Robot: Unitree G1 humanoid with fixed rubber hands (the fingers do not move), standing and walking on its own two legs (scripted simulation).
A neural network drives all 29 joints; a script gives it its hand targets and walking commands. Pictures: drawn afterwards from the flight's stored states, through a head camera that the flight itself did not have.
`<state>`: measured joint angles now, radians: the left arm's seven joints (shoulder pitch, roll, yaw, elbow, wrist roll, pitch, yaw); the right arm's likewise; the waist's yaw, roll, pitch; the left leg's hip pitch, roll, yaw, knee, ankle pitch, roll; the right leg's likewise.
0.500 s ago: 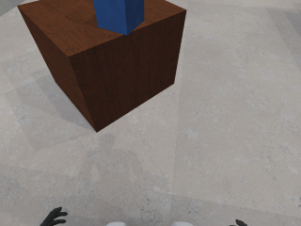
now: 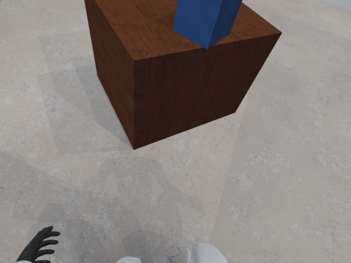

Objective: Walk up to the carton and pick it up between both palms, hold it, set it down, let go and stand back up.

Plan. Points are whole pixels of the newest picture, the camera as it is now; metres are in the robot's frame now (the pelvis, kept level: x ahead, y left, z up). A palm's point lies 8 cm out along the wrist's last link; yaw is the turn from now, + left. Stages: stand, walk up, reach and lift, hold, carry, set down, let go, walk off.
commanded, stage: walk up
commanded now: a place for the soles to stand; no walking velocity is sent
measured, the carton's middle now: (209, 5) +1.09 -0.13 +0.06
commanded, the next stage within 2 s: none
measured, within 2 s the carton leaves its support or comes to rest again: neither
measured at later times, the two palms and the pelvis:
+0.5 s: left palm (72, 206) +0.24 +0.24 -0.10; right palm (296, 204) +0.27 -0.36 -0.09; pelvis +0.18 -0.06 +0.00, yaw +10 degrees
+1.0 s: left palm (85, 194) +0.28 +0.23 -0.14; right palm (297, 166) +0.39 -0.40 -0.08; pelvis +0.27 -0.09 -0.03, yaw +16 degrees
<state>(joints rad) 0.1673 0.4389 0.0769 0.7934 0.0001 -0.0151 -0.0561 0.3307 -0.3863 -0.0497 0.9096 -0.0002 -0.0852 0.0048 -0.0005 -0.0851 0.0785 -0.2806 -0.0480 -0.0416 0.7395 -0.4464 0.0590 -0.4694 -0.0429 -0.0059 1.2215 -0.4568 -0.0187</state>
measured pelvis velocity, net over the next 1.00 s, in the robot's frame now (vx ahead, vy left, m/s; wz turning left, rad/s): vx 0.27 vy -0.09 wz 0.28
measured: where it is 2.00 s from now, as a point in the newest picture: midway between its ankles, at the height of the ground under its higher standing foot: (195, 219)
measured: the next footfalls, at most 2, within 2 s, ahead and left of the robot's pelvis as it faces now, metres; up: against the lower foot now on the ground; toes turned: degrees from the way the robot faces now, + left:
right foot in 0.30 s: +0.23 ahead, -0.13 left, +0.00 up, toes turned +5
left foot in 0.74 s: +0.36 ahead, +0.06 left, +0.00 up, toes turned +15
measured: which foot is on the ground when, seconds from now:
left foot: down 0.00-0.36, up 0.38-0.72, down 0.74-1.00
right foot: up 0.00-0.28, down 0.30-0.76, up 0.78-1.00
